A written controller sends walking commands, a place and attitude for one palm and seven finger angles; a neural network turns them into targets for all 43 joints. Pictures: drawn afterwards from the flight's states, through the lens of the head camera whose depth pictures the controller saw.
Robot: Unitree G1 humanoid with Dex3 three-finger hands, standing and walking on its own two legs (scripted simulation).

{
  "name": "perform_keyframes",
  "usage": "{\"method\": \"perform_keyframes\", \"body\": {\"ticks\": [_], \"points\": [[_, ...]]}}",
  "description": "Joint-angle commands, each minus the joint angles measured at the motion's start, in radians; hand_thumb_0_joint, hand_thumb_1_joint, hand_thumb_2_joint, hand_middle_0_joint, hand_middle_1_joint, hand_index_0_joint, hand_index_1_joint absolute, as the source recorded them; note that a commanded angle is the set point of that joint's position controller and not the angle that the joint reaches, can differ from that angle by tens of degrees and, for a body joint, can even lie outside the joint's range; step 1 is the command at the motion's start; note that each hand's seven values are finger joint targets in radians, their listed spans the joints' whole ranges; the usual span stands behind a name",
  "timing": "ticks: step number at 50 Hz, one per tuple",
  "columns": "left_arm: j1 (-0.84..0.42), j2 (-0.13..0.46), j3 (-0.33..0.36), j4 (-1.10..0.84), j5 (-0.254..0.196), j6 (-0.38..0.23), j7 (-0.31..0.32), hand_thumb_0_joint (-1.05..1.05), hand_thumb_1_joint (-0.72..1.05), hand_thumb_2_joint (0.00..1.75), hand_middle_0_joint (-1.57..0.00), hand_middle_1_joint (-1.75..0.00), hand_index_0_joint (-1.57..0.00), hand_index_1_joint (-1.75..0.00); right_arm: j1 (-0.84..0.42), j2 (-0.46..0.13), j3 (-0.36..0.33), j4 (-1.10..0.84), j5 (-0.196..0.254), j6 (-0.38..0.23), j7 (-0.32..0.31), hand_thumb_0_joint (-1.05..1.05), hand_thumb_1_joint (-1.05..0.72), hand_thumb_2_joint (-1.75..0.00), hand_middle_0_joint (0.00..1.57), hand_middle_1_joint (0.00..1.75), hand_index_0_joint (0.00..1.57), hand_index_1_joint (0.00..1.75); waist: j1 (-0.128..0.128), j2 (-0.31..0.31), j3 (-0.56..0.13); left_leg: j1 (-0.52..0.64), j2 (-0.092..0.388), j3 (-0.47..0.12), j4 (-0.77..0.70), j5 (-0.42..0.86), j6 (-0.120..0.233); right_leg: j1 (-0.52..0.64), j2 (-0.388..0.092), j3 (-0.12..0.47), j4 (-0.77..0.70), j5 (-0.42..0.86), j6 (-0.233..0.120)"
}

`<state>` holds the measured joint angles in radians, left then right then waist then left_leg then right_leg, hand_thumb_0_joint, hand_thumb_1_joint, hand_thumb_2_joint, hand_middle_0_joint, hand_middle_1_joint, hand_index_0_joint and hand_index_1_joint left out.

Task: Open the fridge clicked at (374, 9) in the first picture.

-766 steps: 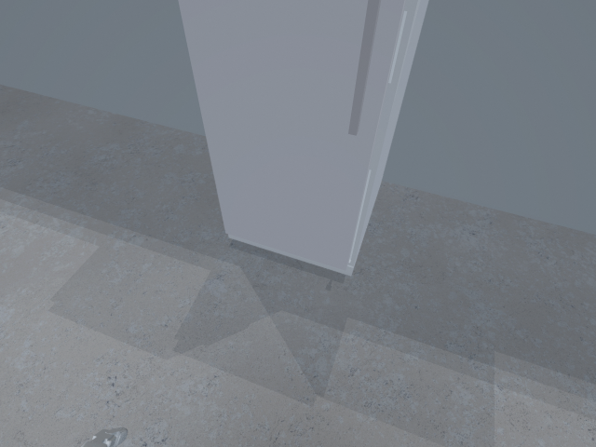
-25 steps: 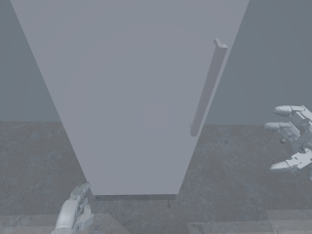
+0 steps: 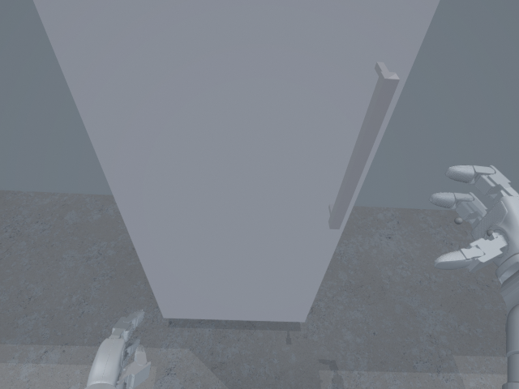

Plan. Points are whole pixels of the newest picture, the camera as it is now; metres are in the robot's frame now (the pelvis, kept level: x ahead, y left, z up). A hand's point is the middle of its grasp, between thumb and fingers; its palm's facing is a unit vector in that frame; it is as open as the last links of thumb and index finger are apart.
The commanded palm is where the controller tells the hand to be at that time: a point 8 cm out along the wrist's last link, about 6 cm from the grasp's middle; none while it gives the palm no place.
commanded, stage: move the hooked fingers beside the handle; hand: right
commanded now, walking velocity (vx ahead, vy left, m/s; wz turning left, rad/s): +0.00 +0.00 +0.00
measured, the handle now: (353, 159) +0.47 -0.14 +0.13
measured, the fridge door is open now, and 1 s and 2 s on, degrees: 0 0 0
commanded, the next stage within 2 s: none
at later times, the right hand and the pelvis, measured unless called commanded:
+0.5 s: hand (426, 196) +0.36 -0.22 +0.16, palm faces +0.00 +1.00 -0.02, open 14.0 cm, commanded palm +0.33 -0.27 +0.16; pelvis +0.00 -0.01 +0.00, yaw +0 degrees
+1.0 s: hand (389, 177) +0.41 -0.18 +0.15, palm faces +0.00 +1.00 -0.01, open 14.0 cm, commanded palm +0.38 -0.24 +0.16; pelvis +0.00 +0.00 +0.00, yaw +1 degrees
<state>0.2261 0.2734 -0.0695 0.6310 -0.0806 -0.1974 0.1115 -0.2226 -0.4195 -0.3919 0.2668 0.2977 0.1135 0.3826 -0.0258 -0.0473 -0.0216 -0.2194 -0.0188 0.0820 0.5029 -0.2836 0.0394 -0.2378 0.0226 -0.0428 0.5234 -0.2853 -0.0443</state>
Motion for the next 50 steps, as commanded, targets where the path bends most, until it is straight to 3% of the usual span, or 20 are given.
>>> {"method": "perform_keyframes", "body": {"ticks": [1, 4, 5, 6, 8, 9, 10, 15, 17, 19, 22, 29, 33, 36, 38, 39, 42, 46, 48, 50], "points": [[-0.11, 0.11, 0.049, -0.165, -0.004, -0.06, 0.003, 0.0, 0.9, 0.9, -0.2, -0.3, -0.2, -0.3, -0.368, -0.264, -0.073, -0.225, 0.017, -0.079, -0.015, 0.0, 0.5, -0.3, 0.3, 1.2, 0.3, 1.2, 0.002, -0.03, -0.236, 0.031, 0.032, -0.057, -0.053, 0.306, -0.011, 0.126, -0.03, 0.077, -0.052, 0.276, 0.007], [-0.097, 0.116, 0.051, -0.16, -0.005, -0.05, 0.002, 0.0, 0.9, 0.9, -0.2, -0.3, -0.2, -0.3, -0.334, -0.267, -0.072, -0.179, 0.012, -0.066, -0.017, 0.0, 0.5, -0.3, 0.3, 1.2, 0.3, 1.2, -0.001, 0.006, -0.221, 0.031, 0.032, -0.055, -0.055, 0.31, -0.012, 0.11, -0.036, 0.072, -0.051, 0.282, 0.007], [-0.104, 0.113, 0.05, -0.162, -0.007, -0.05, 0.002, 0.0, 0.9, 0.9, -0.2, -0.3, -0.2, -0.3, -0.374, -0.232, -0.04, -0.19, 0.014, -0.064, -0.016, 0.0, 0.5, -0.3, 0.3, 1.2, 0.3, 1.2, 0.01, -0.018, -0.215, 0.017, 0.033, -0.059, -0.055, 0.317, -0.013, 0.118, -0.033, 0.07, -0.05, 0.279, 0.005], [-0.098, 0.114, 0.05, -0.16, -0.007, -0.048, 0.003, 0.0, 0.9, 0.9, -0.2, -0.3, -0.2, -0.3, -0.372, -0.235, -0.044, -0.166, 0.013, -0.059, -0.018, 0.0, 0.5, -0.3, 0.3, 1.2, 0.3, 1.2, 0.01, 0.009, -0.205, 0.01, 0.031, -0.053, -0.057, 0.294, -0.013, 0.108, -0.033, 0.078, -0.055, 0.259, 0.007], [-0.099, 0.114, 0.049, -0.162, -0.008, -0.044, 0.005, 0.0, 0.9, 0.9, -0.2, -0.3, -0.2, -0.3, -0.389, -0.226, -0.032, -0.167, 0.009, -0.059, -0.025, 0.0, 0.5, -0.3, 0.3, 1.2, 0.3, 1.2, 0.012, -0.019, -0.206, -0.005, 0.029, -0.051, -0.059, 0.267, -0.01, 0.114, -0.032, 0.08, -0.059, 0.247, 0.008], [-0.093, 0.119, 0.051, -0.159, -0.007, -0.041, 0.003, 0.0, 0.9, 0.9, -0.2, -0.3, -0.2, -0.3, -0.402, -0.225, -0.021, -0.158, 0.009, -0.058, -0.027, 0.0, 0.5, -0.3, 0.3, 1.2, 0.3, 1.2, 0.017, 0.036, -0.205, -0.002, 0.029, -0.052, -0.063, 0.267, -0.012, 0.11, -0.038, 0.081, -0.056, 0.245, 0.005], [-0.094, 0.12, 0.053, -0.157, -0.006, -0.039, 0.004, 0.0, 0.9, 0.9, -0.2, -0.3, -0.2, -0.3, -0.408, -0.26, -0.058, -0.146, 0.007, -0.059, -0.034, 0.0, 0.5, -0.3, 0.3, 1.2, 0.3, 1.2, 0.011, 0.023, -0.212, 0.003, 0.029, -0.057, -0.065, 0.265, -0.012, 0.104, -0.035, 0.079, -0.057, 0.238, 0.004], [-0.095, 0.11, 0.049, -0.162, -0.003, -0.034, 0.002, 0.0, 0.9, 0.9, -0.2, -0.3, -0.2, -0.3, -0.489, -0.234, -0.023, -0.205, -0.007, -0.089, -0.063, 0.0, 0.5, -0.3, 0.3, 1.2, 0.3, 1.2, 0.013, -0.043, -0.265, 0.014, 0.029, -0.057, -0.057, 0.286, -0.006, 0.148, -0.035, 0.082, -0.058, 0.283, 0.011], [-0.084, 0.11, 0.048, -0.15, -0.003, -0.029, 0.005, 0.0, 0.9, 0.9, -0.2, -0.3, -0.2, -0.3, -0.498, -0.222, -0.013, -0.16, -0.011, -0.092, -0.073, 0.0, 0.5, -0.3, 0.3, 1.2, 0.3, 1.2, 0.022, -0.033, -0.245, 0.002, 0.027, -0.052, -0.061, 0.271, -0.006, 0.142, -0.036, 0.084, -0.063, 0.269, 0.012], [-0.076, 0.114, 0.05, -0.145, -0.004, -0.026, 0.004, 0.0, 0.9, 0.9, -0.2, -0.3, -0.2, -0.3, -0.504, -0.198, 0.015, -0.14, -0.014, -0.091, -0.079, 0.0, 0.5, -0.3, 0.3, 1.2, 0.3, 1.2, 0.024, 0.013, -0.237, 0.0, 0.025, -0.048, -0.062, 0.261, -0.005, 0.136, -0.043, 0.09, -0.066, 0.268, 0.012], [-0.079, 0.109, 0.051, -0.146, -0.004, -0.024, 0.001, 0.0, 0.9, 0.9, -0.2, -0.3, -0.2, -0.3, -0.508, -0.14, 0.059, -0.137, -0.019, -0.081, -0.088, 0.0, 0.5, -0.3, 0.3, 1.2, 0.3, 1.2, 0.024, -0.036, -0.25, -0.011, 0.027, -0.045, -0.054, 0.277, -0.004, 0.163, -0.041, 0.093, -0.068, 0.301, 0.021], [-0.062, 0.121, 0.054, -0.131, -0.002, 0.01, -0.005, 0.0, 0.9, 0.9, -0.2, -0.3, -0.2, -0.3, -0.573, -0.171, 0.041, -0.059, -0.04, -0.063, -0.145, 0.0, 0.5, -0.3, 0.3, 1.2, 0.3, 1.2, 0.024, 0.072, -0.218, -0.01, 0.025, -0.046, -0.068, 0.231, -0.006, 0.108, -0.046, 0.093, -0.083, 0.239, 0.015], [-0.054, 0.11, 0.053, -0.131, 0.003, 0.015, -0.005, 0.0, 0.9, 0.9, -0.2, -0.3, -0.2, -0.3, -0.697, -0.167, 0.057, -0.102, -0.063, -0.107, -0.175, 0.0, 0.5, -0.3, 0.3, 1.2, 0.3, 1.2, 0.037, -0.022, -0.282, -0.002, 0.026, -0.055, -0.06, 0.257, -0.001, 0.163, -0.042, 0.093, -0.078, 0.286, 0.021], [-0.036, 0.11, 0.055, -0.119, 0.008, 0.018, -0.01, 0.0, 0.9, 0.9, -0.2, -0.3, -0.2, -0.3, -0.7, -0.15, 0.069, -0.077, -0.064, -0.135, -0.18, 0.0, 0.5, -0.3, 0.3, 1.2, 0.3, 1.2, 0.04, -0.014, -0.316, 0.013, 0.023, -0.056, -0.055, 0.301, -0.002, 0.187, -0.046, 0.092, -0.068, 0.339, 0.024], [-0.028, 0.113, 0.055, -0.111, 0.004, 0.025, -0.009, 0.0, 0.9, 0.9, -0.2, -0.3, -0.2, -0.3, -0.682, -0.14, 0.073, -0.008, -0.062, -0.133, -0.174, 0.0, 0.5, -0.3, 0.3, 1.2, 0.3, 1.2, 0.041, -0.013, -0.286, 0.009, 0.023, -0.055, -0.058, 0.289, -0.001, 0.157, -0.043, 0.087, -0.072, 0.31, 0.023], [-0.021, 0.118, 0.056, -0.104, 0.003, 0.031, -0.011, 0.0, 0.9, 0.9, -0.2, -0.3, -0.2, -0.3, -0.668, -0.114, 0.097, 0.052, -0.062, -0.121, -0.166, 0.0, 0.5, -0.3, 0.3, 1.2, 0.3, 1.2, 0.047, 0.042, -0.256, 0.0, 0.022, -0.053, -0.064, 0.289, -0.003, 0.138, -0.047, 0.083, -0.072, 0.295, 0.015], [-0.009, 0.129, 0.06, -0.099, -0.004, 0.046, -0.011, 0.0, 0.9, 0.9, -0.2, -0.3, -0.2, -0.3, -0.672, -0.14, 0.076, 0.146, -0.062, -0.095, -0.16, 0.0, 0.5, -0.3, 0.3, 1.2, 0.3, 1.2, 0.048, 0.06, -0.209, -0.012, 0.025, -0.056, -0.07, 0.267, -0.006, 0.08, -0.041, 0.074, -0.08, 0.241, 0.01], [0.0, 0.121, 0.068, -0.116, 0.003, 0.049, -0.024, 0.0, 0.9, 0.9, -0.2, -0.3, -0.2, -0.3, -0.748, -0.139, 0.084, 0.04, -0.074, -0.127, -0.172, 0.0, 0.5, -0.3, 0.3, 1.2, 0.3, 1.2, 0.04, -0.019, -0.325, 0.02, 0.027, -0.064, -0.048, 0.343, 0.0, 0.147, -0.037, 0.074, -0.055, 0.343, 0.011], [0.011, 0.12, 0.07, -0.113, 0.006, 0.051, -0.025, 0.0, 0.9, 0.9, -0.2, -0.3, -0.2, -0.3, -0.762, -0.156, 0.066, 0.025, -0.069, -0.158, -0.182, 0.0, 0.5, -0.3, 0.3, 1.2, 0.3, 1.2, 0.043, 0.021, -0.354, 0.041, 0.022, -0.067, -0.045, 0.364, -0.004, 0.151, -0.038, 0.071, -0.048, 0.355, 0.009], [0.01, 0.122, 0.073, -0.12, 0.01, 0.054, -0.027, 0.0, 0.9, 0.9, -0.2, -0.3, -0.2, -0.3, -0.709, -0.207, 0.004, 0.014, -0.062, -0.179, -0.185, 0.0, 0.5, -0.3, 0.3, 1.2, 0.3, 1.2, 0.022, 0.064, -0.375, 0.096, 0.022, -0.077, -0.04, 0.412, -0.009, 0.127, -0.039, 0.058, -0.05, 0.367, 0.001]]}}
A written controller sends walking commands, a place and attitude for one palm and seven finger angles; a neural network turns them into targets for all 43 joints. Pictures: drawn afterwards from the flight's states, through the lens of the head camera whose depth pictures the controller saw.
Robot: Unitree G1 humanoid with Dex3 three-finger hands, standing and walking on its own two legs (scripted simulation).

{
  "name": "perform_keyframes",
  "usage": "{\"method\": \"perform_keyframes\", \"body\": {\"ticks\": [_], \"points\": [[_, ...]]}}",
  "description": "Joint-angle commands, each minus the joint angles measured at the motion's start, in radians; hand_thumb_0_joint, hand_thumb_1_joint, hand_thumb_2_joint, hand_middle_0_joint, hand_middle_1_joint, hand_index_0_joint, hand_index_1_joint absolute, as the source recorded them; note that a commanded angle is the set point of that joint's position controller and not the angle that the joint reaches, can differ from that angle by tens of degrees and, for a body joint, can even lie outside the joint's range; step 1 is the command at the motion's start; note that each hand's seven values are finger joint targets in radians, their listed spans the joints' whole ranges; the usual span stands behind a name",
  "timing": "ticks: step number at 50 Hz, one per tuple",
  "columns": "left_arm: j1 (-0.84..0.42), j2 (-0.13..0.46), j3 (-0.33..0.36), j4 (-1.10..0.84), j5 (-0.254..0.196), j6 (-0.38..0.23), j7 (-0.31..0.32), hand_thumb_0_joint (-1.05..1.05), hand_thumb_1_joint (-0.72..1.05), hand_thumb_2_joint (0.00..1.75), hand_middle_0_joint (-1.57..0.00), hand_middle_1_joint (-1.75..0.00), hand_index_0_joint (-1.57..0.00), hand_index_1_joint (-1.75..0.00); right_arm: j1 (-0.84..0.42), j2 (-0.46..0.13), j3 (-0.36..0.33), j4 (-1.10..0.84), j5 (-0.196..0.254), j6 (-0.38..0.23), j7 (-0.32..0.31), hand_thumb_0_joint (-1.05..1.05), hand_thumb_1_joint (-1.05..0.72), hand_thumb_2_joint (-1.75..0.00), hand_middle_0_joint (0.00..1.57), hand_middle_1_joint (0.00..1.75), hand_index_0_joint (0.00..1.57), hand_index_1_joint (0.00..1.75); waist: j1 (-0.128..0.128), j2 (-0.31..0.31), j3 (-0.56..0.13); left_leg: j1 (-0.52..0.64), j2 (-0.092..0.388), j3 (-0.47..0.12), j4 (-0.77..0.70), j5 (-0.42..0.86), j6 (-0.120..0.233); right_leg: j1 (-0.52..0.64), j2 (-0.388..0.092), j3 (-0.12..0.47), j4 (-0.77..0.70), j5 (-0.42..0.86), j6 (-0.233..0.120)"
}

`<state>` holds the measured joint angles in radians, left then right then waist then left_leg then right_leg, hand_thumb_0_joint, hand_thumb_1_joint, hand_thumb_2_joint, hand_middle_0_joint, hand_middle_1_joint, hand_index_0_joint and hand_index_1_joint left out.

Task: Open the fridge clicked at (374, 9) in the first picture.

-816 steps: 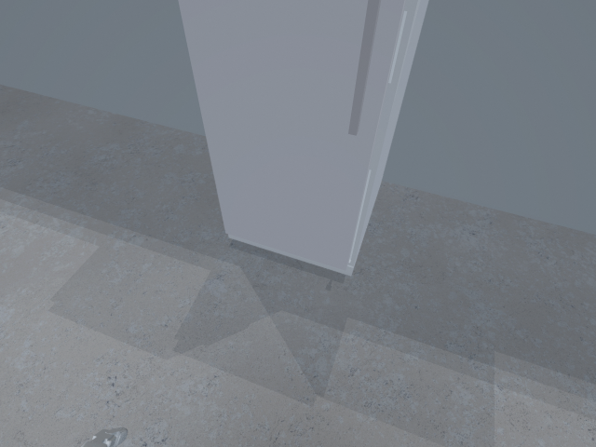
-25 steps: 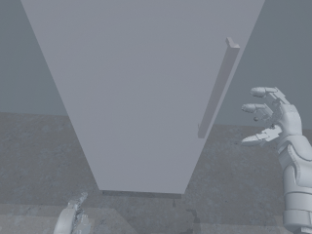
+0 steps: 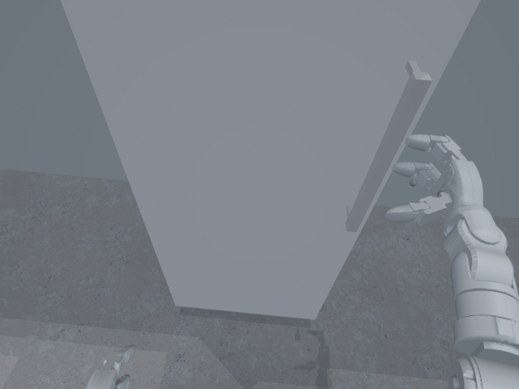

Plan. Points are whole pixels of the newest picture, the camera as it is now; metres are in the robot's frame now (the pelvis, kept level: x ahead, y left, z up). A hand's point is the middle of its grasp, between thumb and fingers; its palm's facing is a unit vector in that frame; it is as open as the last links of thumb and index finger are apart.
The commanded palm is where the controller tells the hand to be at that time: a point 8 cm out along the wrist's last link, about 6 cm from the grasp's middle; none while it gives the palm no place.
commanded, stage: move the hooked fingers beside the handle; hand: right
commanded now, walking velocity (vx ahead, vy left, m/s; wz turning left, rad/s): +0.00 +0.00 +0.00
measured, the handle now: (376, 161) +0.46 -0.15 +0.13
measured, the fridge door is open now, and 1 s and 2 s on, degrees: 0 0 0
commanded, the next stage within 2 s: feel for the door with the fingertips in 1.90 s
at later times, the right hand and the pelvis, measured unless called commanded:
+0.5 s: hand (421, 183) +0.39 -0.19 +0.15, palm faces +0.04 +1.00 -0.01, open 14.0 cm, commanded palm +0.36 -0.25 +0.15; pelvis -0.01 +0.01 +0.00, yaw +0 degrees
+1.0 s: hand (421, 185) +0.39 -0.20 +0.15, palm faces +0.00 +1.00 +0.01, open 14.0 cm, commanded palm +0.36 -0.24 +0.15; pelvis +0.00 +0.00 +0.00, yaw +0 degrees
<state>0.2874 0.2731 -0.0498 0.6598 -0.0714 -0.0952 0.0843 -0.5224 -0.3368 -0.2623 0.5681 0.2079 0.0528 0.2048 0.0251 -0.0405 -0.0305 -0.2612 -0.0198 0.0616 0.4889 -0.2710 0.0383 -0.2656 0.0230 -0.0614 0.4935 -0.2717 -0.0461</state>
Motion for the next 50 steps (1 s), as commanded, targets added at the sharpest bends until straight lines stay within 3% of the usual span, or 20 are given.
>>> {"method": "perform_keyframes", "body": {"ticks": [1, 3, 9, 10, 14, 16, 17, 19, 20, 22, 24, 28, 31, 34, 37, 40, 42, 45, 48, 50], "points": [[-0.054, 0.12, 0.051, -0.146, -0.002, -0.046, 0.0, 0.0, 0.9, 0.9, -0.2, -0.3, -0.2, -0.3, -0.398, -0.297, -0.132, -0.279, 0.026, -0.122, -0.006, 0.0, 0.5, -0.3, 0.3, 1.2, 0.3, 1.2, -0.028, 0.049, -0.346, 0.145, 0.024, -0.059, -0.027, 0.406, -0.009, 0.144, -0.037, 0.072, -0.025, 0.346, 0.003], [-0.058, 0.115, 0.051, -0.148, -0.005, -0.045, -0.001, 0.0, 0.9, 0.9, -0.2, -0.3, -0.2, -0.3, -0.377, -0.264, -0.108, -0.269, 0.02, -0.119, -0.003, 0.0, 0.5, -0.3, 0.3, 1.2, 0.3, 1.2, -0.026, 0.0, -0.308, 0.12, 0.025, -0.055, -0.029, 0.399, -0.006, 0.143, -0.036, 0.066, -0.03, 0.343, 0.005], [-0.062, 0.127, 0.055, -0.168, -0.014, -0.026, -0.007, 0.0, 0.9, 0.9, -0.2, -0.3, -0.2, -0.3, -0.268, -0.248, -0.093, -0.231, 0.025, -0.056, 0.028, 0.0, 0.5, -0.3, 0.3, 1.2, 0.3, 1.2, -0.027, 0.038, -0.246, 0.103, 0.028, -0.055, -0.037, 0.393, -0.01, 0.104, -0.038, 0.052, -0.029, 0.303, -0.003], [-0.066, 0.124, 0.054, -0.172, -0.015, -0.027, -0.007, 0.0, 0.9, 0.9, -0.2, -0.3, -0.2, -0.3, -0.293, -0.217, -0.072, -0.249, 0.034, -0.053, 0.035, 0.0, 0.5, -0.3, 0.3, 1.2, 0.3, 1.2, -0.018, 0.035, -0.248, 0.099, 0.027, -0.056, -0.04, 0.398, -0.012, 0.113, -0.035, 0.051, -0.03, 0.304, -0.005], [-0.073, 0.124, 0.054, -0.173, -0.014, -0.032, 0.004, 0.0, 0.9, 0.9, -0.2, -0.3, -0.2, -0.3, -0.39, -0.236, -0.063, -0.332, 0.047, -0.082, 0.035, 0.0, 0.5, -0.3, 0.3, 1.2, 0.3, 1.2, 0.001, 0.065, -0.268, 0.089, 0.024, -0.067, -0.052, 0.337, -0.018, 0.121, -0.037, 0.054, -0.024, 0.243, -0.011], [-0.075, 0.118, 0.051, -0.164, -0.013, -0.037, 0.01, 0.0, 0.9, 0.9, -0.2, -0.3, -0.2, -0.3, -0.438, -0.269, -0.087, -0.339, 0.041, -0.099, 0.025, 0.0, 0.5, -0.3, 0.3, 1.2, 0.3, 1.2, 0.005, 0.024, -0.279, 0.084, 0.022, -0.074, -0.058, 0.31, -0.018, 0.134, -0.031, 0.059, -0.025, 0.223, -0.012], [-0.078, 0.116, 0.045, -0.158, -0.013, -0.038, 0.012, 0.0, 0.9, 0.9, -0.2, -0.3, -0.2, -0.3, -0.474, -0.245, -0.057, -0.334, 0.037, -0.105, 0.023, 0.0, 0.5, -0.3, 0.3, 1.2, 0.3, 1.2, 0.017, 0.0, -0.269, 0.071, 0.023, -0.074, -0.059, 0.298, -0.016, 0.137, -0.029, 0.062, -0.026, 0.215, -0.011], [-0.067, 0.122, 0.045, -0.144, -0.011, -0.036, 0.015, 0.0, 0.9, 0.9, -0.2, -0.3, -0.2, -0.3, -0.475, -0.292, -0.087, -0.287, 0.029, -0.108, 0.016, 0.0, 0.5, -0.3, 0.3, 1.2, 0.3, 1.2, 0.016, 0.025, -0.256, 0.068, 0.024, -0.076, -0.065, 0.269, -0.019, 0.117, -0.034, 0.063, -0.024, 0.193, -0.011], [-0.073, 0.118, 0.041, -0.142, -0.012, -0.035, 0.016, 0.0, 0.9, 0.9, -0.2, -0.3, -0.2, -0.3, -0.476, -0.266, -0.067, -0.253, 0.027, -0.102, 0.018, 0.0, 0.5, -0.3, 0.3, 1.2, 0.3, 1.2, 0.019, 0.012, -0.244, 0.064, 0.026, -0.078, -0.065, 0.259, -0.018, 0.109, -0.03, 0.065, -0.028, 0.179, -0.011], [-0.07, 0.118, 0.039, -0.137, -0.013, -0.037, 0.016, 0.0, 0.9, 0.9, -0.2, -0.3, -0.2, -0.3, -0.471, -0.256, -0.057, -0.194, 0.023, -0.092, 0.023, 0.0, 0.5, -0.3, 0.3, 1.2, 0.3, 1.2, 0.017, -0.003, -0.23, 0.055, 0.027, -0.073, -0.064, 0.248, -0.015, 0.099, -0.028, 0.068, -0.031, 0.17, -0.007], [-0.061, 0.127, 0.041, -0.137, -0.013, -0.031, 0.012, 0.0, 0.9, 0.9, -0.2, -0.3, -0.2, -0.3, -0.427, -0.279, -0.076, -0.126, 0.02, -0.078, 0.029, 0.0, 0.5, -0.3, 0.3, 1.2, 0.3, 1.2, 0.008, 0.034, -0.235, 0.065, 0.03, -0.073, -0.06, 0.262, -0.016, 0.079, -0.03, 0.064, -0.023, 0.178, -0.009], [-0.066, 0.121, 0.042, -0.164, -0.015, -0.034, 0.002, 0.0, 0.9, 0.9, -0.2, -0.3, -0.2, -0.3, -0.413, -0.22, -0.042, -0.15, 0.033, -0.084, 0.044, 0.0, 0.5, -0.3, 0.3, 1.2, 0.3, 1.2, -0.006, 0.011, -0.28, 0.072, 0.026, -0.061, -0.039, 0.31, -0.008, 0.101, -0.026, 0.069, -0.02, 0.226, -0.003], [-0.058, 0.127, 0.047, -0.17, -0.012, -0.03, -0.003, 0.0, 0.9, 0.9, -0.2, -0.3, -0.2, -0.3, -0.377, -0.279, -0.105, -0.162, 0.039, -0.101, 0.04, 0.0, 0.5, -0.3, 0.3, 1.2, 0.3, 1.2, -0.02, 0.088, -0.299, 0.11, 0.024, -0.067, -0.031, 0.35, -0.014, 0.077, -0.03, 0.064, -0.016, 0.245, -0.007], [-0.053, 0.13, 0.048, -0.168, -0.009, -0.025, -0.004, 0.0, 0.9, 0.9, -0.2, -0.3, -0.2, -0.3, -0.408, -0.309, -0.121, -0.172, 0.033, -0.113, 0.028, 0.0, 0.5, -0.3, 0.3, 1.2, 0.3, 1.2, -0.013, 0.083, -0.266, 0.097, 0.025, -0.072, -0.038, 0.312, -0.017, 0.055, -0.034, 0.061, -0.018, 0.213, -0.008], [-0.057, 0.12, 0.048, -0.172, -0.008, -0.028, -0.002, 0.0, 0.9, 0.9, -0.2, -0.3, -0.2, -0.3, -0.449, -0.304, -0.109, -0.246, 0.013, -0.13, 0.019, 0.0, 0.5, -0.3, 0.3, 1.2, 0.3, 1.2, -0.012, -0.023, -0.281, 0.085, 0.022, -0.072, -0.036, 0.316, -0.009, 0.099, -0.031, 0.062, -0.023, 0.24, -0.006], [-0.057, 0.116, 0.051, -0.178, -0.006, -0.037, -0.004, 0.0, 0.9, 0.9, -0.2, -0.3, -0.2, -0.3, -0.436, -0.286, -0.094, -0.34, 0.017, -0.143, 0.024, 0.0, 0.5, -0.3, 0.3, 1.2, 0.3, 1.2, -0.015, -0.074, -0.358, 0.106, 0.018, -0.07, -0.025, 0.373, -0.004, 0.168, -0.036, 0.066, -0.012, 0.327, -0.002], [-0.059, 0.114, 0.049, -0.173, -0.008, -0.043, -0.003, 0.0, 0.9, 0.9, -0.2, -0.3, -0.2, -0.3, -0.401, -0.222, -0.052, -0.32, 0.033, -0.13, 0.037, 0.0, 0.5, -0.3, 0.3, 1.2, 0.3, 1.2, -0.008, -0.047, -0.324, 0.079, 0.012, -0.057, -0.033, 0.363, -0.004, 0.181, -0.041, 0.073, -0.018, 0.334, 0.003], [-0.053, 0.126, 0.052, -0.157, -0.014, -0.042, 0.0, 0.0, 0.9, 0.9, -0.2, -0.3, -0.2, -0.3, -0.342, -0.191, -0.041, -0.219, 0.052, -0.08, 0.05, 0.0, 0.5, -0.3, 0.3, 1.2, 0.3, 1.2, -0.002, 0.06, -0.23, 0.038, 0.008, -0.046, -0.05, 0.309, -0.008, 0.128, -0.046, 0.077, -0.032, 0.261, -0.001], [-0.061, 0.127, 0.05, -0.158, -0.014, -0.035, -0.002, 0.0, 0.9, 0.9, -0.2, -0.3, -0.2, -0.3, -0.34, -0.183, -0.036, -0.2, 0.043, -0.039, 0.037, 0.0, 0.5, -0.3, 0.3, 1.2, 0.3, 1.2, -0.009, 0.029, -0.202, 0.012, 0.012, -0.04, -0.054, 0.245, -0.005, 0.105, -0.039, 0.084, -0.046, 0.209, 0.006], [-0.067, 0.124, 0.052, -0.169, -0.011, -0.03, -0.008, 0.0, 0.9, 0.9, -0.2, -0.3, -0.2, -0.3, -0.321, -0.203, -0.056, -0.258, 0.029, -0.043, 0.016, 0.0, 0.5, -0.3, 0.3, 1.2, 0.3, 1.2, -0.024, 0.024, -0.242, 0.041, 0.014, -0.043, -0.042, 0.286, -0.002, 0.123, -0.039, 0.081, -0.038, 0.269, 0.006]]}}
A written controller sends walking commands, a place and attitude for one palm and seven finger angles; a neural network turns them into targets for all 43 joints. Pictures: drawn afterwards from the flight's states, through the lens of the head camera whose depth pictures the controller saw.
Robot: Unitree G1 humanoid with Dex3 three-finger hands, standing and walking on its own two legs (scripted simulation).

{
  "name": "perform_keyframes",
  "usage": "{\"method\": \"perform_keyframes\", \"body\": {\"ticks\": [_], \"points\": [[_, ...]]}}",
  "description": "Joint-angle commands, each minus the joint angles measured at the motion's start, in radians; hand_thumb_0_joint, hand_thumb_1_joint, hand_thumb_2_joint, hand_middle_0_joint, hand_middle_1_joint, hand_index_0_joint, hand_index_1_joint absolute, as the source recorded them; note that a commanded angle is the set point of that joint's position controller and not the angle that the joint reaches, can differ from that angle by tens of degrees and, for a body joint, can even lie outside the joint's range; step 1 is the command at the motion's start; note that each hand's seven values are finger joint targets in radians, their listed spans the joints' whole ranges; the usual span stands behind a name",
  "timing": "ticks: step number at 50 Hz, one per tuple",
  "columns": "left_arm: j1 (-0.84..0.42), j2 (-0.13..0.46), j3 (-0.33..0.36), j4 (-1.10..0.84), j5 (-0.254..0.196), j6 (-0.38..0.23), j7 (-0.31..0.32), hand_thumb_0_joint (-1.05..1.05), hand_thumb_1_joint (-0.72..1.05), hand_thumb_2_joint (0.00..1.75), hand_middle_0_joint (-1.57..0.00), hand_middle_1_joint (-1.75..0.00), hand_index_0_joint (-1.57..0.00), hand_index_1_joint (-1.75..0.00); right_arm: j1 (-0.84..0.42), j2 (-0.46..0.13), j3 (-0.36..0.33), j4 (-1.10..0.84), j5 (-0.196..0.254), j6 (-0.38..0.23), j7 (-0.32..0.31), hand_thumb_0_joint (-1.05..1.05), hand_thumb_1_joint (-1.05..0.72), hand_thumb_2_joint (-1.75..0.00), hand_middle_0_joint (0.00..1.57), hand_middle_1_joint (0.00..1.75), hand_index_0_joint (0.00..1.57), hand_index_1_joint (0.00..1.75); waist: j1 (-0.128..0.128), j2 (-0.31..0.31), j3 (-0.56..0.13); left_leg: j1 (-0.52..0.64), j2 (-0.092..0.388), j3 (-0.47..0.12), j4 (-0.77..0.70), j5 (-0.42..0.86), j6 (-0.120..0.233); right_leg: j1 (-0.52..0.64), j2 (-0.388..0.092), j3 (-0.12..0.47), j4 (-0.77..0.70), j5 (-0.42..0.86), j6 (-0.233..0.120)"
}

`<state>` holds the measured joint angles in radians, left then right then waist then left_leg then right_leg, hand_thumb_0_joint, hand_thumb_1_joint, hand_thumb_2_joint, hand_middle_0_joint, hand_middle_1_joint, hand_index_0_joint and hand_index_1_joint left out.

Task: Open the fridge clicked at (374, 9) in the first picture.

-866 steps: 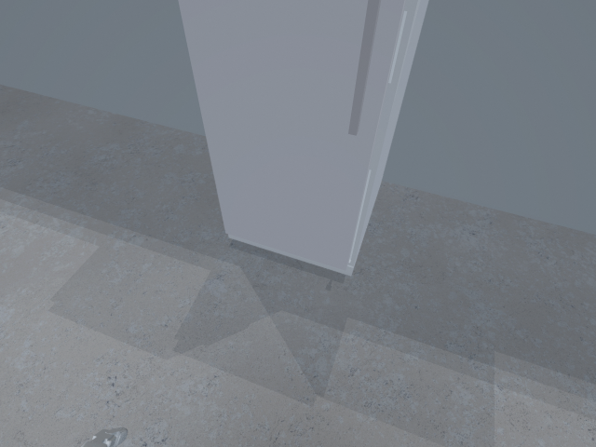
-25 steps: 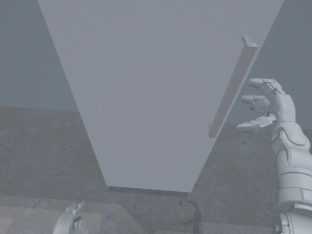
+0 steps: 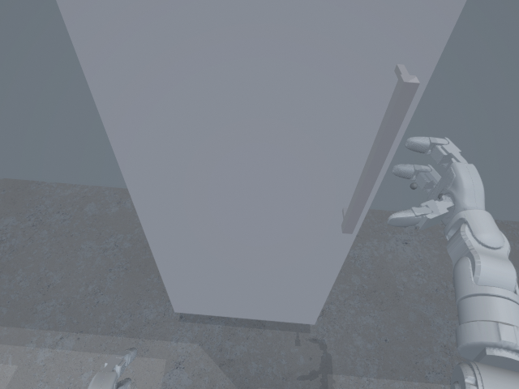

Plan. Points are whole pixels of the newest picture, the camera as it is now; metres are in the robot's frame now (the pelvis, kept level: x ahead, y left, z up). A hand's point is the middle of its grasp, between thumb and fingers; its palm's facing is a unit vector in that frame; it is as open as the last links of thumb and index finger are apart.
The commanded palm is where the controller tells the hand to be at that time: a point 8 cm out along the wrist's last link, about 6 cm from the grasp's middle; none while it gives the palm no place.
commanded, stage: move the hooked fingers beside the handle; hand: right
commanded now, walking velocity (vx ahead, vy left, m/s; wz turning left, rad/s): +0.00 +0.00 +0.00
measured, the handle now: (369, 163) +0.46 -0.15 +0.13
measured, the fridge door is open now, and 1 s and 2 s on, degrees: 0 0 0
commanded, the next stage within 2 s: feel for the door with the fingertips in 0.90 s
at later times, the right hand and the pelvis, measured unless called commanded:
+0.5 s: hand (414, 194) +0.38 -0.19 +0.15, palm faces +0.01 +1.00 +0.01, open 14.0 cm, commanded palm +0.36 -0.25 +0.15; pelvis -0.01 +0.00 +0.00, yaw -1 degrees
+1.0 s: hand (414, 196) +0.37 -0.19 +0.15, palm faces +0.02 +1.00 +0.00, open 14.0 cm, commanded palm +0.35 -0.24 +0.15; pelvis -0.01 +0.00 +0.00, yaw +0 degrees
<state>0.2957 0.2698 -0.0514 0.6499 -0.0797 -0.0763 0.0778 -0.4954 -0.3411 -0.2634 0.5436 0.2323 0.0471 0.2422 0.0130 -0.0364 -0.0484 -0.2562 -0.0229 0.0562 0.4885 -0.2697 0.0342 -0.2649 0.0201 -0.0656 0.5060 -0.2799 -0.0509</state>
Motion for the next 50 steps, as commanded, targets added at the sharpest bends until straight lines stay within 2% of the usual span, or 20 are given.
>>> {"method": "perform_keyframes", "body": {"ticks": [1, 5, 7, 10, 11, 13, 14, 18, 19, 23, 25, 28, 29, 31, 36, 39, 42, 45, 48, 50], "points": [[-0.08, 0.122, 0.055, -0.168, 0.0, -0.051, -0.006, 0.0, 0.9, 0.9, -0.2, -0.3, -0.2, -0.3, -0.367, -0.18, -0.035, -0.291, 0.001, -0.046, -0.03, 0.0, 0.5, -0.3, 0.3, 1.2, 0.3, 1.2, -0.013, 0.004, -0.267, 0.045, 0.017, -0.037, -0.034, 0.302, 0.003, 0.151, -0.036, 0.089, -0.046, 0.306, 0.014], [-0.086, 0.116, 0.055, -0.173, 0.01, -0.052, -0.01, 0.0, 0.9, 0.9, -0.2, -0.3, -0.2, -0.3, -0.365, -0.242, -0.097, -0.389, 0.001, -0.093, -0.057, 0.0, 0.5, -0.3, 0.3, 1.2, 0.3, 1.2, -0.027, 0.017, -0.324, 0.091, 0.012, -0.045, -0.025, 0.367, 0.002, 0.183, -0.042, 0.088, -0.037, 0.385, 0.019], [-0.092, 0.113, 0.05, -0.166, 0.009, -0.05, -0.003, 0.0, 0.9, 0.9, -0.2, -0.3, -0.2, -0.3, -0.383, -0.253, -0.104, -0.371, -0.002, -0.096, -0.059, 0.0, 0.5, -0.3, 0.3, 1.2, 0.3, 1.2, -0.017, 0.023, -0.29, 0.096, 0.012, -0.045, -0.032, 0.352, 0.0, 0.161, -0.041, 0.081, -0.047, 0.349, 0.018], [-0.103, 0.115, 0.045, -0.158, 0.002, -0.043, 0.004, 0.0, 0.9, 0.9, -0.2, -0.3, -0.2, -0.3, -0.384, -0.223, -0.07, -0.308, -0.009, -0.07, -0.052, 0.0, 0.5, -0.3, 0.3, 1.2, 0.3, 1.2, -0.001, 0.01, -0.209, 0.053, 0.012, -0.042, -0.052, 0.294, 0.001, 0.142, -0.04, 0.081, -0.061, 0.285, 0.014], [-0.105, 0.113, 0.043, -0.161, 0.002, -0.043, 0.004, 0.0, 0.9, 0.9, -0.2, -0.3, -0.2, -0.3, -0.381, -0.2, -0.049, -0.301, -0.009, -0.058, -0.045, 0.0, 0.5, -0.3, 0.3, 1.2, 0.3, 1.2, -0.004, -0.03, -0.206, 0.045, 0.015, -0.044, -0.054, 0.284, 0.003, 0.145, -0.037, 0.079, -0.062, 0.273, 0.016], [-0.104, 0.118, 0.04, -0.157, -0.002, -0.038, 0.008, 0.0, 0.9, 0.9, -0.2, -0.3, -0.2, -0.3, -0.357, -0.183, -0.035, -0.238, -0.003, -0.028, -0.028, 0.0, 0.5, -0.3, 0.3, 1.2, 0.3, 1.2, 0.004, -0.003, -0.178, 0.024, 0.014, -0.039, -0.063, 0.253, 0.003, 0.129, -0.038, 0.084, -0.065, 0.237, 0.016], [-0.099, 0.122, 0.044, -0.156, -0.003, -0.036, 0.009, 0.0, 0.9, 0.9, -0.2, -0.3, -0.2, -0.3, -0.369, -0.177, -0.024, -0.238, 0.001, -0.024, -0.019, 0.0, 0.5, -0.3, 0.3, 1.2, 0.3, 1.2, 0.013, 0.033, -0.189, 0.028, 0.015, -0.04, -0.064, 0.263, 0.002, 0.134, -0.04, 0.082, -0.058, 0.242, 0.011], [-0.106, 0.118, 0.043, -0.162, -0.003, -0.042, 0.012, 0.0, 0.9, 0.9, -0.2, -0.3, -0.2, -0.3, -0.448, -0.152, 0.008, -0.266, 0.012, -0.03, -0.002, 0.0, 0.5, -0.3, 0.3, 1.2, 0.3, 1.2, 0.018, -0.008, -0.224, -0.001, 0.014, -0.038, -0.062, 0.229, 0.005, 0.16, -0.035, 0.098, -0.052, 0.224, 0.015], [-0.104, 0.12, 0.043, -0.162, -0.002, -0.044, 0.01, 0.0, 0.9, 0.9, -0.2, -0.3, -0.2, -0.3, -0.446, -0.16, 0.004, -0.278, 0.016, -0.043, -0.004, 0.0, 0.5, -0.3, 0.3, 1.2, 0.3, 1.2, 0.016, 0.025, -0.231, 0.007, 0.012, -0.037, -0.061, 0.236, 0.005, 0.161, -0.039, 0.098, -0.048, 0.236, 0.014], [-0.103, 0.116, 0.04, -0.152, 0.005, -0.054, 0.013, 0.0, 0.9, 0.9, -0.2, -0.3, -0.2, -0.3, -0.537, -0.18, -0.008, -0.301, 0.008, -0.087, -0.034, 0.0, 0.5, -0.3, 0.3, 1.2, 0.3, 1.2, 0.019, -0.009, -0.267, 0.004, 0.011, -0.036, -0.055, 0.211, 0.005, 0.178, -0.036, 0.112, -0.053, 0.226, 0.02], [-0.096, 0.119, 0.04, -0.141, 0.008, -0.048, 0.013, 0.0, 0.9, 0.9, -0.2, -0.3, -0.2, -0.3, -0.517, -0.238, -0.058, -0.255, -0.004, -0.092, -0.053, 0.0, 0.5, -0.3, 0.3, 1.2, 0.3, 1.2, 0.007, -0.011, -0.258, 0.014, 0.011, -0.042, -0.057, 0.207, 0.004, 0.156, -0.037, 0.108, -0.055, 0.221, 0.019], [-0.089, 0.119, 0.036, -0.137, 0.007, -0.04, 0.011, 0.0, 0.9, 0.9, -0.2, -0.3, -0.2, -0.3, -0.467, -0.228, -0.06, -0.163, -0.012, -0.076, -0.058, 0.0, 0.5, -0.3, 0.3, 1.2, 0.3, 1.2, 0.001, 0.018, -0.228, 0.029, 0.014, -0.041, -0.059, 0.206, 0.002, 0.112, -0.033, 0.099, -0.065, 0.2, 0.017], [-0.078, 0.125, 0.041, -0.137, 0.008, -0.035, 0.01, 0.0, 0.9, 0.9, -0.2, -0.3, -0.2, -0.3, -0.441, -0.265, -0.092, -0.137, -0.017, -0.071, -0.059, 0.0, 0.5, -0.3, 0.3, 1.2, 0.3, 1.2, -0.008, 0.055, -0.243, 0.053, 0.015, -0.043, -0.058, 0.22, 0.002, 0.1, -0.035, 0.093, -0.06, 0.211, 0.013], [-0.082, 0.121, 0.039, -0.148, 0.005, -0.036, 0.007, 0.0, 0.9, 0.9, -0.2, -0.3, -0.2, -0.3, -0.464, -0.22, -0.049, -0.143, -0.019, -0.065, -0.046, 0.0, 0.5, -0.3, 0.3, 1.2, 0.3, 1.2, -0.004, 0.003, -0.239, 0.048, 0.019, -0.044, -0.053, 0.246, 0.005, 0.105, -0.03, 0.089, -0.06, 0.225, 0.014], [-0.073, 0.122, 0.05, -0.172, 0.006, -0.041, -0.001, 0.0, 0.9, 0.9, -0.2, -0.3, -0.2, -0.3, -0.41, -0.239, -0.079, -0.241, 0.0, -0.095, -0.018, 0.0, 0.5, -0.3, 0.3, 1.2, 0.3, 1.2, -0.021, 0.005, -0.322, 0.095, 0.013, -0.05, -0.033, 0.356, 0.005, 0.151, -0.036, 0.079, -0.039, 0.34, 0.014], [-0.075, 0.122, 0.053, -0.174, 0.006, -0.046, -0.005, 0.0, 0.9, 0.9, -0.2, -0.3, -0.2, -0.3, -0.383, -0.223, -0.067, -0.302, 0.013, -0.111, -0.009, 0.0, 0.5, -0.3, 0.3, 1.2, 0.3, 1.2, -0.02, 0.019, -0.314, 0.089, 0.008, -0.045, -0.034, 0.354, 0.004, 0.166, -0.044, 0.08, -0.039, 0.356, 0.014], [-0.083, 0.12, 0.053, -0.163, 0.002, -0.051, -0.005, 0.0, 0.9, 0.9, -0.2, -0.3, -0.2, -0.3, -0.373, -0.183, -0.041, -0.301, 0.015, -0.089, -0.011, 0.0, 0.5, -0.3, 0.3, 1.2, 0.3, 1.2, -0.007, 0.002, -0.247, 0.047, 0.007, -0.042, -0.046, 0.314, 0.002, 0.159, -0.041, 0.081, -0.05, 0.307, 0.015], [-0.089, 0.125, 0.053, -0.16, 0.0, -0.042, -0.003, 0.0, 0.9, 0.9, -0.2, -0.3, -0.2, -0.3, -0.34, -0.196, -0.054, -0.275, 0.01, -0.051, -0.022, 0.0, 0.5, -0.3, 0.3, 1.2, 0.3, 1.2, -0.008, 0.031, -0.195, 0.035, 0.01, -0.041, -0.057, 0.271, 0.0, 0.117, -0.038, 0.081, -0.059, 0.249, 0.01], [-0.097, 0.12, 0.051, -0.162, 0.001, -0.045, 0.002, 0.0, 0.9, 0.9, -0.2, -0.3, -0.2, -0.3, -0.416, -0.163, -0.012, -0.322, 0.001, -0.041, -0.034, 0.0, 0.5, -0.3, 0.3, 1.2, 0.3, 1.2, 0.003, -0.01, -0.213, 0.014, 0.009, -0.038, -0.059, 0.236, 0.003, 0.147, -0.037, 0.093, -0.061, 0.236, 0.015], [-0.103, 0.119, 0.05, -0.163, 0.003, -0.045, 0.003, 0.0, 0.9, 0.9, -0.2, -0.3, -0.2, -0.3, -0.418, -0.184, -0.028, -0.339, 0.002, -0.051, -0.045, 0.0, 0.5, -0.3, 0.3, 1.2, 0.3, 1.2, 0.002, 0.013, -0.24, 0.037, 0.011, -0.046, -0.06, 0.25, 0.0, 0.149, -0.035, 0.088, -0.055, 0.241, 0.009]]}}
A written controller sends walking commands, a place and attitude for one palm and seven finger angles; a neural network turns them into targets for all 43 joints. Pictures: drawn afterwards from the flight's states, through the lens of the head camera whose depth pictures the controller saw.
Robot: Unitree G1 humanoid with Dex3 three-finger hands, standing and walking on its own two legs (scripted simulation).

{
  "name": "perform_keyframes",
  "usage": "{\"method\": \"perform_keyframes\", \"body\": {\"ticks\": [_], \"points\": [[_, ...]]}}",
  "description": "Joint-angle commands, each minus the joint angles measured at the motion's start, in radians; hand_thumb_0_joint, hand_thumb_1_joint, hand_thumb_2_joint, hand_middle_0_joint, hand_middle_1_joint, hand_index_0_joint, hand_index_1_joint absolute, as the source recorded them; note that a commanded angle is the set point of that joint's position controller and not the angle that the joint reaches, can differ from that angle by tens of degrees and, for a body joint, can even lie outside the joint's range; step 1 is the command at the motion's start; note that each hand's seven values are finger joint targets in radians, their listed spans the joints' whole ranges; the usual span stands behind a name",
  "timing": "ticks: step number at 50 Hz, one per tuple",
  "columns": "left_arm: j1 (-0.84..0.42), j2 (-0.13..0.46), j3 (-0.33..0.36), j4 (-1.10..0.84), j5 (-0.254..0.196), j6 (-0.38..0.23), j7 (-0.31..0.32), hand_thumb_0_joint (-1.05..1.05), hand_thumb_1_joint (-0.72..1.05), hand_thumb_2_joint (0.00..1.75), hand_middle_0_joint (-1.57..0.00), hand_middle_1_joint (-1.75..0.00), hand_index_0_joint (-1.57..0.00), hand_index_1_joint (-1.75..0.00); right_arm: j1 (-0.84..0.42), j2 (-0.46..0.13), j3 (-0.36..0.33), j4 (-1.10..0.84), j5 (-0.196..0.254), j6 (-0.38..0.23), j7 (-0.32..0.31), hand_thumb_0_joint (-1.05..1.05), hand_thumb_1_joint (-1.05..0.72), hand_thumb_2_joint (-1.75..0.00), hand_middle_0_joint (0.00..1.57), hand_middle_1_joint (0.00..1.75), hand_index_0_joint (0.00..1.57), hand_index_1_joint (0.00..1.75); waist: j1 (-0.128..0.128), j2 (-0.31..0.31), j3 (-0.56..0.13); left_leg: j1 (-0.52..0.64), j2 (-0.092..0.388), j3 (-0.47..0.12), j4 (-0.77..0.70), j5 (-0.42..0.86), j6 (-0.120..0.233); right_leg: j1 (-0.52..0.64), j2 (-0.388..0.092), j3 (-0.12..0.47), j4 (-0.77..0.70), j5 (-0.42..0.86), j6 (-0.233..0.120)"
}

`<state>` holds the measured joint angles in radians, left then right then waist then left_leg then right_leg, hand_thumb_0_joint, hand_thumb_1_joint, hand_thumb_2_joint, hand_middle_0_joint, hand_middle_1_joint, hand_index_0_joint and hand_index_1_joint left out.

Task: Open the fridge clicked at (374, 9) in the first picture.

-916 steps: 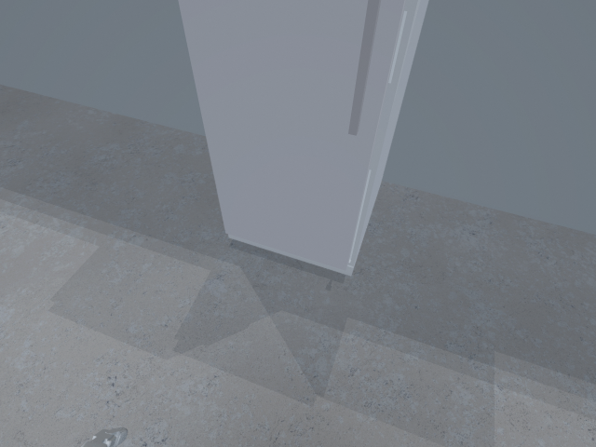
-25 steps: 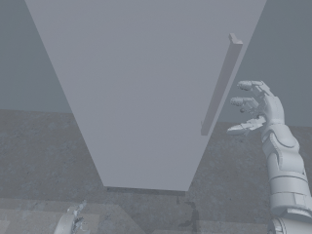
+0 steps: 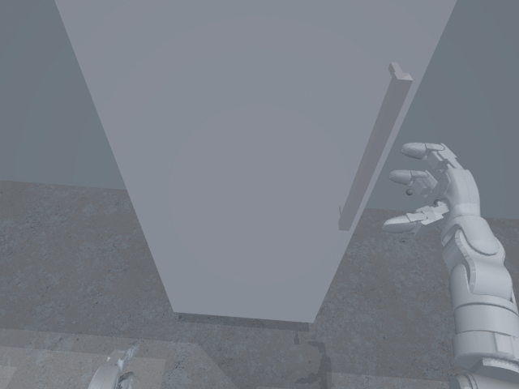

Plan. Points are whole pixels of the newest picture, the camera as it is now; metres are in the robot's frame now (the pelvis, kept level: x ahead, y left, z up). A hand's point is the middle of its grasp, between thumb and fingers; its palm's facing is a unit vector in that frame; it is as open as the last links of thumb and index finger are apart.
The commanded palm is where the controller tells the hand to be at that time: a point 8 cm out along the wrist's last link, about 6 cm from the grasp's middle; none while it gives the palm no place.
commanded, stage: feel for the door with the fingertips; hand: right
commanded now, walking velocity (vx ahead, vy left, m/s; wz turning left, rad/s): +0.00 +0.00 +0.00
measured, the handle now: (364, 160) +0.47 -0.15 +0.13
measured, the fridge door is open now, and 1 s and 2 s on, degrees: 0 0 0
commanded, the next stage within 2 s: slide the fingers in behind the handle in 0.90 s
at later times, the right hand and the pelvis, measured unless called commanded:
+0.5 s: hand (388, 185) +0.39 -0.16 +0.15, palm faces +0.04 +1.00 +0.00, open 14.0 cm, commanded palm +0.37 -0.21 +0.15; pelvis +0.00 +0.01 +0.00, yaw +0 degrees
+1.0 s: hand (380, 172) +0.42 -0.16 +0.14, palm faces +0.02 +1.00 +0.00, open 13.8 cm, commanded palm +0.40 -0.21 +0.15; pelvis +0.00 +0.00 +0.00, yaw +1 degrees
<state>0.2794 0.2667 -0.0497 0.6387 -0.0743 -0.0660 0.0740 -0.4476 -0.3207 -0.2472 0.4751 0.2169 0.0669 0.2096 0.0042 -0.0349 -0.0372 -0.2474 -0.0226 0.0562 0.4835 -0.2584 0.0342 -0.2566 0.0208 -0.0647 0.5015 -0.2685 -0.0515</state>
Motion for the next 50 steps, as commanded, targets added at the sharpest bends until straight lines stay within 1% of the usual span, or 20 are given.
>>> {"method": "perform_keyframes", "body": {"ticks": [1, 8, 15, 19, 20, 25, 29, 30, 33, 34, 35, 37, 39, 42, 44, 46, 47, 48, 49, 50], "points": [[-0.087, 0.118, 0.048, -0.151, -0.001, -0.057, 0.007, 0.0, 0.9, 0.9, -0.2, -0.3, -0.2, -0.3, -0.48, -0.202, -0.046, -0.29, 0.02, -0.08, -0.017, 0.0, 0.5, -0.3, 0.3, 1.2, 0.3, 1.2, 0.007, 0.007, -0.276, 0.036, 0.01, -0.044, -0.052, 0.246, 0.001, 0.156, -0.035, 0.089, -0.05, 0.24, 0.012], [-0.102, 0.111, 0.039, -0.14, 0.0, -0.053, 0.003, 0.0, 0.9, 0.9, -0.2, -0.3, -0.2, -0.3, -0.45, -0.143, -0.006, -0.205, 0.011, -0.07, -0.036, 0.0, 0.5, -0.3, 0.3, 1.2, 0.3, 1.2, 0.004, 0.01, -0.236, 0.024, 0.013, -0.044, -0.051, 0.232, 0.0, 0.123, -0.029, 0.084, -0.049, 0.205, 0.014], [-0.121, 0.104, 0.04, -0.16, 0.003, -0.036, -0.004, 0.0, 0.9, 0.9, -0.2, -0.3, -0.2, -0.3, -0.455, -0.136, -0.011, -0.237, 0.007, -0.054, -0.066, 0.0, 0.5, -0.3, 0.3, 1.2, 0.3, 1.2, -0.008, 0.045, -0.273, 0.068, 0.02, -0.057, -0.049, 0.267, -0.005, 0.105, -0.026, 0.071, -0.038, 0.217, 0.007], [-0.112, 0.105, 0.041, -0.153, 0.005, -0.036, -0.003, 0.0, 0.9, 0.9, -0.2, -0.3, -0.2, -0.3, -0.475, -0.138, -0.008, -0.244, 0.003, -0.077, -0.079, 0.0, 0.5, -0.3, 0.3, 1.2, 0.3, 1.2, 0.002, 0.077, -0.264, 0.073, 0.017, -0.059, -0.047, 0.278, -0.008, 0.099, -0.032, 0.069, -0.035, 0.222, 0.005], [-0.11, 0.106, 0.04, -0.148, 0.005, -0.033, 0.0, 0.0, 0.9, 0.9, -0.2, -0.3, -0.2, -0.3, -0.498, -0.171, -0.029, -0.241, -0.005, -0.081, -0.085, 0.0, 0.5, -0.3, 0.3, 1.2, 0.3, 1.2, 0.002, 0.053, -0.257, 0.069, 0.018, -0.059, -0.049, 0.268, -0.007, 0.093, -0.03, 0.071, -0.039, 0.212, 0.006], [-0.101, 0.105, 0.04, -0.134, 0.005, -0.031, 0.006, 0.0, 0.9, 0.9, -0.2, -0.3, -0.2, -0.3, -0.56, -0.154, 0.001, -0.199, -0.014, -0.081, -0.083, 0.0, 0.5, -0.3, 0.3, 1.2, 0.3, 1.2, 0.018, -0.002, -0.249, 0.046, 0.018, -0.062, -0.061, 0.233, -0.006, 0.105, -0.028, 0.072, -0.042, 0.187, 0.006], [-0.083, 0.114, 0.042, -0.127, 0.004, -0.032, 0.007, 0.0, 0.9, 0.9, -0.2, -0.3, -0.2, -0.3, -0.552, -0.161, -0.006, -0.133, -0.002, -0.081, -0.064, 0.0, 0.5, -0.3, 0.3, 1.2, 0.3, 1.2, 0.019, 0.057, -0.262, 0.067, 0.019, -0.061, -0.06, 0.244, -0.007, 0.089, -0.029, 0.074, -0.042, 0.191, 0.004], [-0.082, 0.112, 0.043, -0.128, 0.003, -0.033, 0.007, 0.0, 0.9, 0.9, -0.2, -0.3, -0.2, -0.3, -0.543, -0.169, -0.022, -0.129, 0.001, -0.085, -0.062, 0.0, 0.5, -0.3, 0.3, 1.2, 0.3, 1.2, 0.01, 0.052, -0.27, 0.075, 0.018, -0.06, -0.058, 0.254, -0.006, 0.088, -0.027, 0.073, -0.044, 0.198, 0.004], [-0.071, 0.11, 0.044, -0.125, 0.002, -0.039, 0.003, 0.0, 0.9, 0.9, -0.2, -0.3, -0.2, -0.3, -0.571, -0.125, 0.016, -0.117, -0.001, -0.093, -0.058, 0.0, 0.5, -0.3, 0.3, 1.2, 0.3, 1.2, 0.019, 0.019, -0.267, 0.042, 0.014, -0.053, -0.052, 0.266, -0.003, 0.112, -0.026, 0.075, -0.038, 0.219, 0.007], [-0.06, 0.116, 0.047, -0.122, 0.003, -0.038, 0.0, 0.0, 0.9, 0.9, -0.2, -0.3, -0.2, -0.3, -0.562, -0.136, 0.009, -0.097, -0.002, -0.095, -0.062, 0.0, 0.5, -0.3, 0.3, 1.2, 0.3, 1.2, 0.021, 0.065, -0.262, 0.045, 0.013, -0.05, -0.052, 0.263, -0.005, 0.1, -0.031, 0.077, -0.036, 0.219, 0.005], [-0.062, 0.116, 0.047, -0.122, 0.002, -0.038, -0.001, 0.0, 0.9, 0.9, -0.2, -0.3, -0.2, -0.3, -0.578, -0.119, 0.024, -0.083, -0.004, -0.093, -0.061, 0.0, 0.5, -0.3, 0.3, 1.2, 0.3, 1.2, 0.027, 0.047, -0.248, 0.027, 0.013, -0.05, -0.053, 0.247, -0.006, 0.094, -0.03, 0.077, -0.039, 0.203, 0.006], [-0.051, 0.119, 0.047, -0.115, 0.005, -0.036, -0.001, 0.0, 0.9, 0.9, -0.2, -0.3, -0.2, -0.3, -0.615, -0.147, 0.001, -0.058, -0.01, -0.092, -0.07, 0.0, 0.5, -0.3, 0.3, 1.2, 0.3, 1.2, 0.029, 0.05, -0.24, 0.023, 0.014, -0.055, -0.056, 0.237, -0.008, 0.079, -0.027, 0.076, -0.039, 0.186, 0.004], [-0.041, 0.126, 0.052, -0.115, 0.009, -0.031, -0.003, 0.0, 0.9, 0.9, -0.2, -0.3, -0.2, -0.3, -0.596, -0.218, -0.059, -0.051, -0.017, -0.101, -0.084, 0.0, 0.5, -0.3, 0.3, 1.2, 0.3, 1.2, 0.012, 0.084, -0.268, 0.063, 0.017, -0.061, -0.051, 0.251, -0.01, 0.059, -0.029, 0.072, -0.037, 0.199, 0.001], [-0.038, 0.114, 0.049, -0.119, 0.01, -0.032, -0.005, 0.0, 0.9, 0.9, -0.2, -0.3, -0.2, -0.3, -0.66, -0.186, -0.031, -0.07, -0.028, -0.125, -0.091, 0.0, 0.5, -0.3, 0.3, 1.2, 0.3, 1.2, 0.021, 0.013, -0.29, 0.05, 0.015, -0.06, -0.042, 0.272, -0.004, 0.089, -0.026, 0.069, -0.032, 0.223, 0.003], [-0.022, 0.121, 0.054, -0.116, 0.013, -0.031, -0.006, 0.0, 0.9, 0.9, -0.2, -0.3, -0.2, -0.3, -0.639, -0.217, -0.052, -0.06, -0.032, -0.145, -0.091, 0.0, 0.5, -0.3, 0.3, 1.2, 0.3, 1.2, 0.016, 0.049, -0.31, 0.069, 0.013, -0.06, -0.035, 0.296, -0.005, 0.088, -0.032, 0.068, -0.026, 0.25, 0.002], [-0.022, 0.117, 0.054, -0.118, 0.012, -0.034, -0.007, 0.0, 0.9, 0.9, -0.2, -0.3, -0.2, -0.3, -0.646, -0.215, -0.057, -0.077, -0.03, -0.161, -0.085, 0.0, 0.5, -0.3, 0.3, 1.2, 0.3, 1.2, 0.012, 0.015, -0.332, 0.081, 0.012, -0.063, -0.027, 0.33, -0.003, 0.104, -0.029, 0.066, -0.024, 0.273, 0.003], [-0.021, 0.116, 0.054, -0.12, 0.011, -0.035, -0.008, 0.0, 0.9, 0.9, -0.2, -0.3, -0.2, -0.3, -0.654, -0.177, -0.02, -0.089, -0.028, -0.164, -0.077, 0.0, 0.5, -0.3, 0.3, 1.2, 0.3, 1.2, 0.021, 0.001, -0.346, 0.074, 0.01, -0.06, -0.023, 0.341, -0.002, 0.122, -0.029, 0.066, -0.022, 0.289, 0.005], [-0.021, 0.114, 0.053, -0.116, 0.008, -0.037, -0.008, 0.0, 0.9, 0.9, -0.2, -0.3, -0.2, -0.3, -0.665, -0.171, -0.014, -0.079, -0.028, -0.164, -0.074, 0.0, 0.5, -0.3, 0.3, 1.2, 0.3, 1.2, 0.024, -0.022, -0.324, 0.048, 0.007, -0.054, -0.026, 0.324, 0.001, 0.127, -0.031, 0.071, -0.022, 0.284, 0.009], [-0.013, 0.119, 0.056, -0.112, 0.01, -0.037, -0.008, 0.0, 0.9, 0.9, -0.2, -0.3, -0.2, -0.3, -0.679, -0.155, 0.003, -0.069, -0.025, -0.165, -0.071, 0.0, 0.5, -0.3, 0.3, 1.2, 0.3, 1.2, 0.038, 0.021, -0.32, 0.041, 0.007, -0.051, -0.031, 0.321, -0.003, 0.132, -0.034, 0.073, -0.019, 0.288, 0.006], [-0.014, 0.12, 0.057, -0.107, 0.008, -0.038, -0.007, 0.0, 0.9, 0.9, -0.2, -0.3, -0.2, -0.3, -0.671, -0.18, -0.025, -0.056, -0.022, -0.163, -0.073, 0.0, 0.5, -0.3, 0.3, 1.2, 0.3, 1.2, 0.029, 0.012, -0.302, 0.035, 0.005, -0.053, -0.034, 0.315, -0.002, 0.122, -0.035, 0.073, -0.022, 0.278, 0.006]]}}
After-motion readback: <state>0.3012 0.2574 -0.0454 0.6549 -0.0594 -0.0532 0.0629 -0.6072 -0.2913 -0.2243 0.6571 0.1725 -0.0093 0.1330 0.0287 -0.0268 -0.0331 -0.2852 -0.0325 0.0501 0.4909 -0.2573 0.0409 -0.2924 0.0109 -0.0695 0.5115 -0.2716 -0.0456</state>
